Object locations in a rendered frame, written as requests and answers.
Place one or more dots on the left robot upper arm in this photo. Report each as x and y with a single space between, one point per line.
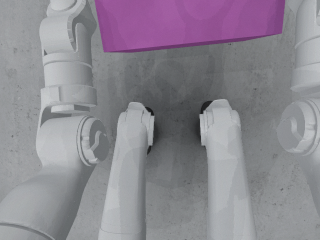
45 206

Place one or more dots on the carton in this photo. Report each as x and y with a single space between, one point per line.
129 26

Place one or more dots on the robot right thigh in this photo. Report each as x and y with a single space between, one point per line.
230 213

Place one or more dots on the robot right forearm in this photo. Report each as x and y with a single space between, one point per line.
305 78

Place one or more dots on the left robot shin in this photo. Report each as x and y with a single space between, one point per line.
132 105

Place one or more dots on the right robot upper arm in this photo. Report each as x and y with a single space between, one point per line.
299 133

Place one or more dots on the robot left forearm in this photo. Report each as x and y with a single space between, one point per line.
65 37

